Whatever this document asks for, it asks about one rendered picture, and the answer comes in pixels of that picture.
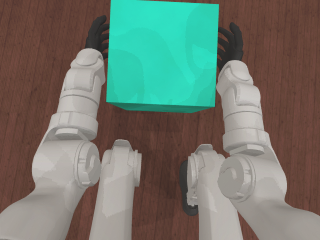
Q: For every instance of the carton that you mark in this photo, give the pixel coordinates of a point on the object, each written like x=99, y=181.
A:
x=162, y=56

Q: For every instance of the left robot hand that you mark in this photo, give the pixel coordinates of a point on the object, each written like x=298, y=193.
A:
x=95, y=36

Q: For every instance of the right robot forearm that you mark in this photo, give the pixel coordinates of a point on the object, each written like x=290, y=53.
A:
x=242, y=113

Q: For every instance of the left robot shin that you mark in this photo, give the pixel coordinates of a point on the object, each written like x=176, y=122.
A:
x=106, y=159

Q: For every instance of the robot left upper arm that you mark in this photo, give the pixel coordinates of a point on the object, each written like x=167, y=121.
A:
x=62, y=171

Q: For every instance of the left robot forearm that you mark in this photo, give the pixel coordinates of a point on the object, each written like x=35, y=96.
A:
x=79, y=100

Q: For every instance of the robot right upper arm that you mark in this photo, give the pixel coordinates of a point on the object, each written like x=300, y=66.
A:
x=256, y=187

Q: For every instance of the right robot hand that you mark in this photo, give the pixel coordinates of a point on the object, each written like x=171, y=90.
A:
x=233, y=49

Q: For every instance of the right robot thigh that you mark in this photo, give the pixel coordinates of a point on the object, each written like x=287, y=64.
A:
x=218, y=218

